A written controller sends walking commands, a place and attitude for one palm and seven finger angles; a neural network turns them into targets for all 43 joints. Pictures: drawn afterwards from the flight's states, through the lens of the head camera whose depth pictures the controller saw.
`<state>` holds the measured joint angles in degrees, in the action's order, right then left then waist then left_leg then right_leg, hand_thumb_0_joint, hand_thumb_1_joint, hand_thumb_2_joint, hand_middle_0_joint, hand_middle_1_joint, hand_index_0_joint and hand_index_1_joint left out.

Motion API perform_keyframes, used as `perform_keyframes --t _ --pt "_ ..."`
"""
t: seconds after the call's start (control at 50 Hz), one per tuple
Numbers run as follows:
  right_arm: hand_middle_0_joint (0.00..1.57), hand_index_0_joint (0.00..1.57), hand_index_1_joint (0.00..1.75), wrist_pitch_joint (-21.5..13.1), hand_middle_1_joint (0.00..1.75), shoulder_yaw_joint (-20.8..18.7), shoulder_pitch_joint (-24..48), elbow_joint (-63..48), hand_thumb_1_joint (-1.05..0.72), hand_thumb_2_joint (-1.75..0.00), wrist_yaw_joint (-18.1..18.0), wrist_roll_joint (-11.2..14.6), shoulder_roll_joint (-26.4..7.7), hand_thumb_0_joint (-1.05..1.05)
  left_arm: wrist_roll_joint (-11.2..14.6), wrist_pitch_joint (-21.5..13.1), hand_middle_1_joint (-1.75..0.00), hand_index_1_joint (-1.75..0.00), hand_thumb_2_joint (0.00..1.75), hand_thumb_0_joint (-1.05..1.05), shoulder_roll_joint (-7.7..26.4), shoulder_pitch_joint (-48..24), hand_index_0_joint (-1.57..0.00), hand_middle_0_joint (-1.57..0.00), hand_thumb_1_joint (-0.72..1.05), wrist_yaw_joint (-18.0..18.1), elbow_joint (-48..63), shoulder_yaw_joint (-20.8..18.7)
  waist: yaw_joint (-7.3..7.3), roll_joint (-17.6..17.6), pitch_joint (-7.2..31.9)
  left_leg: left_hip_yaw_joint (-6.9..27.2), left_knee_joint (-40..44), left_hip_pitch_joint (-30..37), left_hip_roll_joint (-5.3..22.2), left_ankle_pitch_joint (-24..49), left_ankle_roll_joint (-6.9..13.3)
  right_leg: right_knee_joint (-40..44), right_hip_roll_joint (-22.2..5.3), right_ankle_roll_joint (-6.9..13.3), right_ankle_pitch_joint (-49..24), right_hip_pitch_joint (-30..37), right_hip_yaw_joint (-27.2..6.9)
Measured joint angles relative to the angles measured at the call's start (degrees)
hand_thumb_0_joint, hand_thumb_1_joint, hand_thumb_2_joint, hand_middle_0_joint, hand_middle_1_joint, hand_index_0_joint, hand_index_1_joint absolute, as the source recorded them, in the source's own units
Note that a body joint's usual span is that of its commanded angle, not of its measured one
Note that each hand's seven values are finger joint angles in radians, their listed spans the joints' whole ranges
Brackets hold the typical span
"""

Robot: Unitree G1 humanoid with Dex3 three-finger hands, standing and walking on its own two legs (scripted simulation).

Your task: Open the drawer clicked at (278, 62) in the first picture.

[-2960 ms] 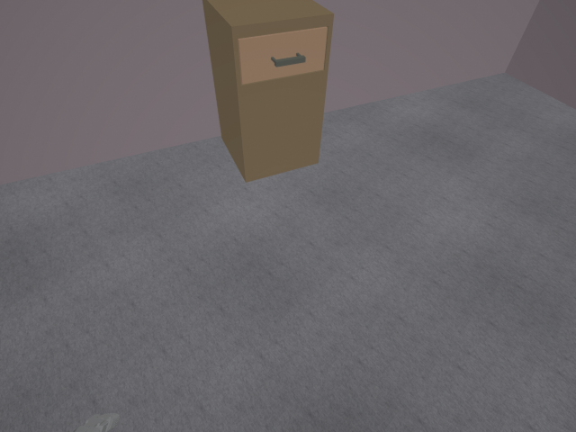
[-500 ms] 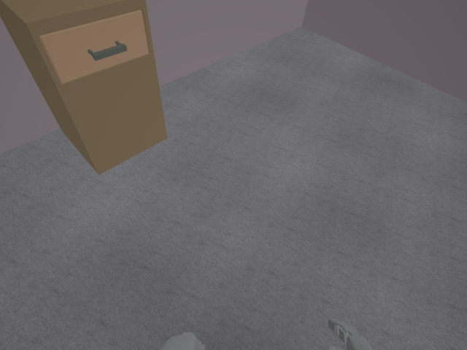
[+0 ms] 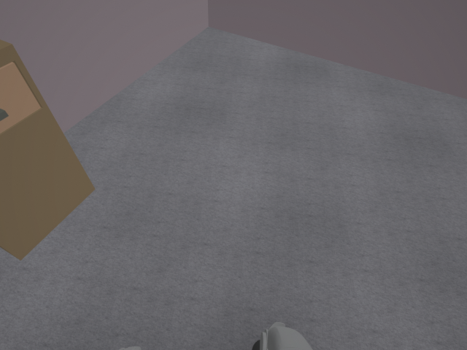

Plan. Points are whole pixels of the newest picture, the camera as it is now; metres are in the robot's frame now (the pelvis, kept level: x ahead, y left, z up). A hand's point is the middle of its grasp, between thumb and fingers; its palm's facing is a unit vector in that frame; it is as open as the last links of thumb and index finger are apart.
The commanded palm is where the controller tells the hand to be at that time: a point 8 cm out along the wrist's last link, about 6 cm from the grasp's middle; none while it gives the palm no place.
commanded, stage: walk to a spot facing it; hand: left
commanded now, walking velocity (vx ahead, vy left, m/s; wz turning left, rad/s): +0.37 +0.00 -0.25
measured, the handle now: out of the picture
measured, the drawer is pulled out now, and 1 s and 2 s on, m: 0.00 0.00 0.00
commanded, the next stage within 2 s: turn to face it in 1.08 s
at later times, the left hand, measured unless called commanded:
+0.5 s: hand (145, 319) +0.21 +0.17 -0.17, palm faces +0.01 -0.98 -0.19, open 7.3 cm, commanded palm none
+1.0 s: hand (175, 178) +0.57 +0.15 -0.16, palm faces -0.23 -0.95 -0.22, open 7.3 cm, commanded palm none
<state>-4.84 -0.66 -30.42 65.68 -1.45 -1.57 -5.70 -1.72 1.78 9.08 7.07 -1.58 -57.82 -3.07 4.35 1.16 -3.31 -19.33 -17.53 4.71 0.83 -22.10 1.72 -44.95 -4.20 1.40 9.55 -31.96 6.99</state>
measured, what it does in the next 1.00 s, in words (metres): walks ahead: right foot, then left foot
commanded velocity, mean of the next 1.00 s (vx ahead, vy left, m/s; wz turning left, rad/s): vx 0.36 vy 0.00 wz -0.22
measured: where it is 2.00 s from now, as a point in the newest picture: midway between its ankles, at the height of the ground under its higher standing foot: (248, 241)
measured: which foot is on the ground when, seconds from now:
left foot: down 0.00-0.10, up 0.12-0.54, down 0.56-1.00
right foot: up 0.00-0.08, down 0.10-0.58, up 0.60-1.00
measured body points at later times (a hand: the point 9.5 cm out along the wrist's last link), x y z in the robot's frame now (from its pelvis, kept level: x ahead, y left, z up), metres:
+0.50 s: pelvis +0.23 +0.00 +0.00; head +0.25 +0.00 +0.45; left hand +0.21 +0.23 -0.16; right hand +0.30 -0.26 -0.14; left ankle +0.36 +0.13 -0.71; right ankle +0.13 -0.09 -0.73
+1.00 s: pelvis +0.44 -0.02 +0.00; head +0.46 -0.04 +0.45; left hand +0.58 +0.20 -0.14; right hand +0.33 -0.21 -0.16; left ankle +0.38 +0.12 -0.73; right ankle +0.51 -0.16 -0.71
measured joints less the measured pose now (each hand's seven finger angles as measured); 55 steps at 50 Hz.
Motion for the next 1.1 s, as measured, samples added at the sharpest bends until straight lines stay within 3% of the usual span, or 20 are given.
perform_keyframes --t 0.06,0.1,0.12,0.16,0.18,0.22,0.3,0.38,0.46,0.56,0.58,0.64,0.7,0.78,0.88,0.94,1.02,1.06,1.1 --pt "0.2 0.2 0.3 0.61 0.3 0.25 -1.4 1.2 -0.91 -0.9 0.19 0.0 0.91 0.01 0.01 -1.02 -0.3 -0.3 0.9 0.0 -1.09 -1.27 -0.2 -0.2 0.91 0.15 0.49 0.63 0.57 -1.33 -0.82 -0.98 -3.24 1.37 1.95 -3.84 -1.62 5.69 2.6 2.19 4.21 4.05 2.48" --pt "0.2 0.2 0.3 1.27 0.3 0.36 -2.52 2.07 -0.91 -0.9 0.54 0.34 1.82 0.01 -0.17 -2.67 -0.3 -0.3 0.9 0.0 -1.15 -1.09 -0.2 -0.2 0.91 0.21 0.94 0.83 0.12 -0.99 -0.63 -1.08 -12.8 -0.63 3.91 -6.63 -2.46 10.54 3.85 4.16 2.5 8.75 3.51" --pt "0.2 0.2 0.3 1.75 0.3 0.39 -2.37 2.43 -0.91 -0.9 0.8 0.74 2.18 0.01 -0.13 -3.68 -0.3 -0.3 0.9 0.0 -1.18 -0.88 -0.2 -0.2 0.91 0.44 1.04 0.67 -0.69 -0.84 -0.62 0.29 -22.33 -3.96 5.37 -5.77 -2.42 9.44 4.18 4.89 1.91 8.99 3.44" --pt "0.2 0.2 0.3 2.67 0.3 0.09 -0.31 2.49 -0.91 -0.9 1.06 1.22 2.26 0.01 0.65 -4.82 -0.3 -0.3 0.9 0.0 -1.23 0.15 -0.2 -0.2 0.91 1.02 0.8 0.57 -1.48 -0.84 -1.02 7.73 -43.09 -12.67 5.82 -5.91 -2.09 7.13 4.9 5.23 5.46 10.58 3.17" --pt "0.2 0.2 0.3 2.97 0.3 -0.26 1.08 2.13 -0.91 -0.9 1.13 1.23 2.02 0.01 0.92 -4.91 -0.3 -0.3 0.9 0.0 -1.26 1.06 -0.2 -0.2 0.91 1.31 0.44 0.56 -1.75 -0.94 -0.9 10.53 -50.02 -16.66 5.74 -4.1 -1.87 7.89 5.29 5.07 6.66 12.29 2.99" --pt "0.2 0.2 0.3 3.33 0.3 -0.89 4.22 0.57 -0.91 -0.9 1.1 0.94 1.29 0.01 1.98 -5.77 -0.3 -0.3 0.9 -0.03 -0.58 2.8 -0.21 -0.2 0.94 2.65 0.45 -1.01 -2.31 -1.32 0.09 13.93 -55.76 -23.93 6.44 0.03 -1.84 11.36 6.02 4.06 6.78 15.63 2.64" --pt "0.2 0.2 0.3 3.23 0.3 -2.05 11.42 -4.18 -0.91 -0.9 1.12 0.31 -1.08 0.01 0.87 -5.87 -0.3 -0.3 0.9 -0.04 1.24 6.41 -0.2 -0.2 0.95 3.1 -1.67 -0.71 -2.2 -2.37 2.04 15.95 -50.27 -33.85 8.66 4.84 -2.74 17.83 6.64 3.77 5.9 20.73 1.22" --pt "0.2 0.2 0.3 3.41 0.3 -3.18 16.02 -6.58 -0.96 -0.9 1.28 0.03 -4.78 0.03 0.64 -5.71 -0.3 -0.3 0.9 -0.03 0.91 9.75 -0.2 -0.2 0.94 2.55 -3.57 -0.04 -2.66 -3.4 2.9 15.52 -39.18 -37.55 9.61 9.83 -3.84 21.46 6.33 2.65 6.84 24.98 0.49" --pt "0.2 0.2 0.3 3.16 0.3 -3.13 19.17 -7.59 -0.95 -0.9 2.44 0.13 -6.36 0.02 0.52 -5.87 -0.3 -0.3 0.9 -0.01 0.34 12.67 -0.2 -0.2 0.92 2.22 -4.58 0.45 -4.48 -2.78 2.33 14.23 -27.72 -36.29 8.91 12.14 -3.78 22.73 5.87 1.23 9.28 28.68 0.0" --pt "0.2 0.2 0.3 2.06 0.3 -2.31 21.99 -8.55 -0.93 -0.9 3.01 0.08 -6.01 0.02 0.5 -5.38 -0.3 -0.3 0.9 0.0 -0.2 16.42 -0.2 -0.2 0.91 2.03 -6.16 0.73 -6.68 -0.78 0.88 11.32 -16.36 -29.42 5.71 11.91 -1.89 18.53 4.28 -1.12 15.64 31.71 -1.01" --pt "0.2 0.2 0.3 1.34 0.3 -2.21 22.57 -8.77 -0.93 -0.9 2.84 -0.19 -5.61 0.02 0.67 -5.01 -0.3 -0.3 0.9 0.0 -0.24 16.83 -0.2 -0.2 0.91 1.97 -6.69 0.65 -6.63 0.0 0.31 10.74 -16.66 -28.73 5.14 14.14 -0.81 13.34 3.31 -1.13 17.55 30.23 -1.53" --pt "0.2 0.2 0.3 0.06 0.3 -1.55 22.73 -9.33 -0.92 -0.9 2.34 -0.3 -4.09 0.01 0.89 -3.54 -0.3 -0.3 0.9 0.0 -0.24 16.21 -0.2 -0.2 0.91 1.59 -7.86 0.57 -6.43 1.18 -0.85 8.51 -19.58 -26.3 4.83 8.74 0.51 -12.38 2.59 0.09 19.0 20.13 -4.56" --pt "0.2 0.2 0.3 -0.14 0.3 -1.26 20.45 -8.59 -0.92 -0.9 1.56 -0.04 -2.41 0.01 0.52 -2.81 -0.3 -0.3 0.9 0.0 0.14 14.24 -0.2 -0.2 0.91 1.09 -7.48 0.02 -5.73 1.17 -0.51 6.9 -15.13 -21.37 4.36 7.96 -0.03 -24.29 1.06 0.07 13.14 11.04 -4.26" --pt "0.2 0.21 0.3 -0.44 0.3 -2.45 16.75 -6.88 -0.97 -0.9 0.28 0.36 -3.12 -0.01 0.13 -2.06 -0.3 -0.3 0.9 0.0 0.52 10.72 -0.2 -0.2 0.91 1.0 -4.55 -0.83 -5.14 0.87 0.38 5.22 -8.6 -15.76 3.42 8.48 0.05 -23.21 -1.32 -0.86 7.01 2.75 -4.3" --pt "0.2 0.2 0.3 0.58 0.3 -2.36 11.94 -3.85 -0.95 -0.9 0.75 0.12 -3.24 -0.01 -0.02 -1.21 -0.3 -0.3 0.9 0.0 1.05 6.43 -0.2 -0.2 0.92 0.74 -1.39 -1.52 -4.69 0.29 1.13 3.28 -3.46 -10.02 3.12 7.59 -1.08 -11.45 -3.51 -2.05 2.2 -0.59 -3.01" --pt "0.2 0.2 0.3 1.07 0.3 -2.35 9.83 -2.73 -0.94 -0.9 1.09 -0.07 -3.0 0.0 0.03 -1.1 -0.3 -0.3 0.9 0.0 1.41 4.27 -0.2 -0.2 0.92 0.42 -0.36 -1.55 -3.62 -0.4 0.71 1.92 -2.76 -7.18 3.65 5.72 -2.42 -2.15 -3.61 -2.14 1.68 0.8 -1.66" --pt "0.2 0.2 0.3 1.74 0.3 -2.37 7.41 -1.73 -0.92 -0.9 1.41 -0.31 -2.82 0.0 -0.06 -1.7 -0.3 -0.3 0.9 0.0 1.7 2.17 -0.2 -0.19 0.92 0.22 0.53 -1.39 -1.93 -1.65 -0.07 0.15 -5.93 -4.57 5.62 0.83 -5.08 6.88 -1.82 -0.97 2.67 4.96 0.36" --pt "0.2 0.2 0.3 2.19 0.3 -2.26 6.07 -1.16 -0.92 -0.9 1.68 -0.03 -2.61 0.01 -0.26 -3.16 -0.3 -0.3 0.9 0.0 2.05 1.65 -0.2 -0.2 0.92 0.2 1.16 -1.19 -1.93 -2.16 -0.27 0.21 -14.01 -6.07 8.05 -3.52 -5.66 10.63 -0.28 1.09 0.88 8.08 1.37" --pt "0.2 0.2 0.3 3.37 0.3 -2.02 7.05 -0.62 -0.92 -0.9 1.94 0.46 -2.76 0.01 0.14 -4.66 -0.3 -0.3 0.9 0.0 1.69 0.95 -0.2 -0.2 0.91 0.74 1.27 -1.06 -2.26 -2.84 -1.3 6.33 -31.87 -13.0 8.69 -6.74 -4.47 6.7 0.73 2.45 3.26 7.84 1.59"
